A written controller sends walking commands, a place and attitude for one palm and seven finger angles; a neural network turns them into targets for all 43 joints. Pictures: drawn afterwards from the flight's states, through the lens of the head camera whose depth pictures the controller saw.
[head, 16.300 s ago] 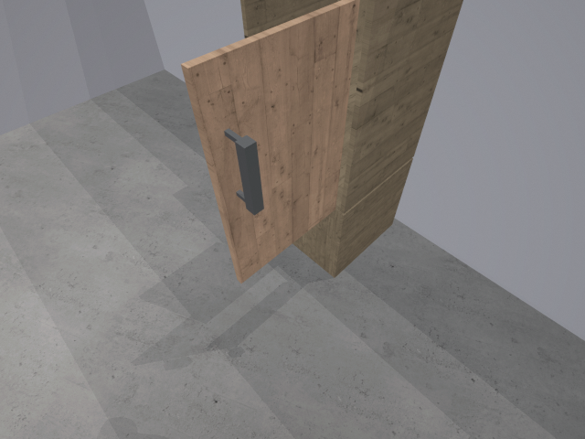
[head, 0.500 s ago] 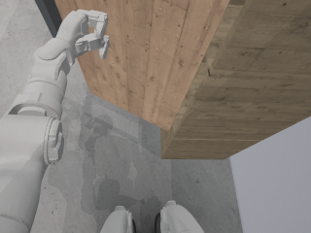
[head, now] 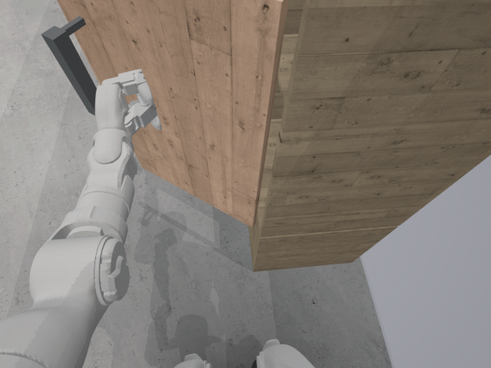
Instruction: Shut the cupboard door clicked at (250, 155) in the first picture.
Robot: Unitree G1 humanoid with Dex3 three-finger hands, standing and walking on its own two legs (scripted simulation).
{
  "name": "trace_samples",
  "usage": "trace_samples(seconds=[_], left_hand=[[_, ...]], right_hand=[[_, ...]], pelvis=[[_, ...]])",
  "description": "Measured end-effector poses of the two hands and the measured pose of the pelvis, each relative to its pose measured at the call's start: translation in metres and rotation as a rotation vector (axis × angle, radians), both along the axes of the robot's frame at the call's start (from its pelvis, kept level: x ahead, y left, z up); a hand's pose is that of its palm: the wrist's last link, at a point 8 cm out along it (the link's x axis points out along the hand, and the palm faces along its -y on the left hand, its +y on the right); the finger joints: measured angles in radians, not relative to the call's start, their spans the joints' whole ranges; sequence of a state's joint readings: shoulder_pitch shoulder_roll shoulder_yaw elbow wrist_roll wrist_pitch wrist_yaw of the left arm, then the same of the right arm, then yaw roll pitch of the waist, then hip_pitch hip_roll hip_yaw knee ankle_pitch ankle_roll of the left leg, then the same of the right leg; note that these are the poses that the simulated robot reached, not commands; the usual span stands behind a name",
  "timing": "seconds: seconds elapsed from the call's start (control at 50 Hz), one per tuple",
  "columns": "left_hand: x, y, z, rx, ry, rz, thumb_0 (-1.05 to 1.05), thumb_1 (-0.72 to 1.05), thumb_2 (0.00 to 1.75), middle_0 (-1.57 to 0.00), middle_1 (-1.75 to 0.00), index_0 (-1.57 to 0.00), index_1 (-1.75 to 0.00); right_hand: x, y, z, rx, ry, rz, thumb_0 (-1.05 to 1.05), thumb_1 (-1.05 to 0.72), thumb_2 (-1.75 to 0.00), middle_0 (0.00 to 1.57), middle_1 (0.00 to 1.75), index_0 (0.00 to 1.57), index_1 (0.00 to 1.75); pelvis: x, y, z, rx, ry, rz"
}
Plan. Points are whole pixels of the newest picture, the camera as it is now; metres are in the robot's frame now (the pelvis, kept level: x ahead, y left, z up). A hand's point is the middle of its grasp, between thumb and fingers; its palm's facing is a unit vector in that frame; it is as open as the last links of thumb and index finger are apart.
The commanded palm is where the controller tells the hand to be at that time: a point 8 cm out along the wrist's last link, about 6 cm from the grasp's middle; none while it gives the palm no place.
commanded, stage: pull the fist back off the door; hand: left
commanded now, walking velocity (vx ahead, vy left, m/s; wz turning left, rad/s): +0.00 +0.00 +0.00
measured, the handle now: (88, 70) +0.63 +0.20 +0.09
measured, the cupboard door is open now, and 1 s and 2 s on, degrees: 55 55 55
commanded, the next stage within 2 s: draw the hand back to the body in 0.42 s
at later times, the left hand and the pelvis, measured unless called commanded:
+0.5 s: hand (148, 151) +0.43 +0.09 +0.09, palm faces -0.02 -1.00 -0.03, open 3.1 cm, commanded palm +0.41 +0.15 +0.09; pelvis -0.02 -0.01 +0.01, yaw +3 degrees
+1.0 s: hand (79, 198) +0.34 +0.16 +0.14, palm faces -0.02 -1.00 -0.04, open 3.1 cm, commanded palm +0.30 +0.21 +0.15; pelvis +0.00 +0.00 +0.03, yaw +1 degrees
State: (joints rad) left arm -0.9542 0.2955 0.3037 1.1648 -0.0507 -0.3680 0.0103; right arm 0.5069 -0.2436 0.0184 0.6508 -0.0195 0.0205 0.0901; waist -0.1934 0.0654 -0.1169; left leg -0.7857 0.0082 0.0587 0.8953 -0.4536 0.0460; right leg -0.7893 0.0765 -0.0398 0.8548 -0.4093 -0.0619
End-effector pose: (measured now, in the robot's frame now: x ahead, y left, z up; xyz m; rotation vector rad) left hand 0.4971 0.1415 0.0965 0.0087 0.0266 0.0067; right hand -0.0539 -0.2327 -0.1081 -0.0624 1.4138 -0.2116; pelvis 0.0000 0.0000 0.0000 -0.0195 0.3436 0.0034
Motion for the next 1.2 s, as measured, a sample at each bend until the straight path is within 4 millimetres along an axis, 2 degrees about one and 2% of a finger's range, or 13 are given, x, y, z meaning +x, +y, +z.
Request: trace_samples(seconds=[0.12, 0.26, 0.36, 0.44, 0.54, 0.64, 0.76, 0.84, 0.92, 1.02, 1.06, 1.12, 1.2], left_hand=[[-0.027, 0.010, 0.000, 0.024, -0.018, -0.003, 0.01, 0.91, 0.91, -1.29, -1.50, -1.30, -1.50], [-0.067, 0.018, -0.005, 0.018, -0.035, -0.010, 0.01, 0.91, 0.90, -1.29, -1.50, -1.30, -1.50], [-0.086, 0.012, -0.002, 0.022, -0.051, -0.034, 0.01, 0.90, 0.90, -1.30, -1.50, -1.30, -1.50], [-0.089, 0.007, -0.002, 0.019, -0.036, -0.036, 0.01, 0.90, 0.90, -1.30, -1.50, -1.30, -1.50], [-0.079, 0.007, 0.003, 0.025, -0.034, -0.027, 0.01, 0.90, 0.90, -1.30, -1.50, -1.30, -1.50], [-0.075, 0.014, 0.008, 0.020, -0.051, -0.023, 0.01, 0.90, 0.90, -1.30, -1.50, -1.30, -1.50], [-0.101, 0.033, 0.014, 0.028, -0.058, -0.023, 0.01, 0.90, 0.90, -1.29, -1.50, -1.30, -1.50], [-0.128, 0.047, 0.020, 0.028, -0.064, -0.022, 0.01, 0.90, 0.90, -1.29, -1.50, -1.30, -1.50], [-0.153, 0.059, 0.032, 0.031, -0.090, -0.024, 0.01, 0.90, 0.90, -1.30, -1.50, -1.30, -1.50], [-0.183, 0.073, 0.049, 0.036, -0.105, -0.032, 0.01, 0.90, 0.90, -1.29, -1.50, -1.29, -1.49], [-0.195, 0.079, 0.055, 0.037, -0.103, -0.034, 0.01, 0.90, 0.90, -1.27, -1.48, -1.27, -1.47], [-0.214, 0.086, 0.064, 0.127, -0.099, 0.019, 0.01, 0.90, 0.90, -1.23, -1.43, -1.23, -1.42], [-0.241, 0.097, 0.071, 0.189, -0.090, 0.107, 0.01, 0.90, 0.90, -1.15, -1.34, -1.15, -1.34]], right_hand=[[0.026, -0.023, 0.004, -0.031, -0.069, 0.021, 0.00, -0.91, -0.90, 0.20, 0.30, 0.20, 0.30], [0.080, -0.043, 0.009, -0.078, -0.207, 0.082, 0.01, -0.91, -0.90, 0.20, 0.30, 0.20, 0.30], [0.117, -0.044, 0.011, -0.088, -0.310, 0.125, 0.01, -0.91, -0.90, 0.19, 0.30, 0.20, 0.30], [0.134, -0.037, 0.013, -0.082, -0.370, 0.147, 0.00, -0.91, -0.90, 0.19, 0.30, 0.20, 0.30], [0.133, -0.027, 0.009, -0.065, -0.393, 0.148, 0.00, -0.91, -0.90, 0.20, 0.30, 0.20, 0.30], [0.108, -0.021, 0.002, -0.041, -0.341, 0.116, 0.00, -0.91, -0.90, 0.20, 0.30, 0.20, 0.30], [0.082, -0.018, 0.005, -0.023, -0.282, 0.057, 0.01, -0.91, -0.90, 0.20, 0.30, 0.20, 0.30], [0.086, -0.020, 0.013, -0.039, -0.295, 0.055, 0.01, -0.91, -0.90, 0.20, 0.30, 0.20, 0.30], [0.111, -0.022, 0.024, -0.068, -0.371, 0.079, 0.01, -0.91, -0.90, 0.20, 0.30, 0.20, 0.30], [0.163, -0.018, 0.044, -0.086, -0.536, 0.125, 0.01, -0.91, -0.90, 0.20, 0.30, 0.20, 0.30], [0.186, -0.013, 0.054, -0.084, -0.611, 0.149, 0.01, -0.91, -0.90, 0.19, 0.30, 0.20, 0.30], [0.216, -0.002, 0.070, -0.086, -0.693, 0.183, 0.01, -0.91, -0.90, 0.19, 0.30, 0.20, 0.30], [0.245, 0.018, 0.088, -0.073, -0.754, 0.231, 0.01, -0.91, -0.90, 0.19, 0.30, 0.20, 0.30]], pelvis=[[0.001, -0.007, 0.005, 0.010, -0.041, 0.001], [-0.003, -0.011, 0.009, 0.014, -0.085, 0.017], [-0.009, -0.011, 0.008, 0.016, -0.107, 0.033], [-0.014, -0.012, 0.008, 0.018, -0.120, 0.039], [-0.020, -0.012, 0.005, 0.020, -0.111, 0.039], [-0.020, -0.009, 0.004, 0.023, -0.101, 0.021], [-0.010, -0.006, 0.014, 0.025, -0.138, -0.007], [-0.007, -0.005, 0.021, 0.022, -0.176, -0.004], [-0.005, -0.003, 0.026, 0.019, -0.213, 0.006], [-0.005, 0.001, 0.031, 0.017, -0.254, 0.018], [-0.005, 0.003, 0.033, 0.018, -0.271, 0.024], [-0.005, 0.005, 0.037, 0.020, -0.304, 0.028], [-0.005, 0.007, 0.043, 0.020, -0.341, 0.038]])
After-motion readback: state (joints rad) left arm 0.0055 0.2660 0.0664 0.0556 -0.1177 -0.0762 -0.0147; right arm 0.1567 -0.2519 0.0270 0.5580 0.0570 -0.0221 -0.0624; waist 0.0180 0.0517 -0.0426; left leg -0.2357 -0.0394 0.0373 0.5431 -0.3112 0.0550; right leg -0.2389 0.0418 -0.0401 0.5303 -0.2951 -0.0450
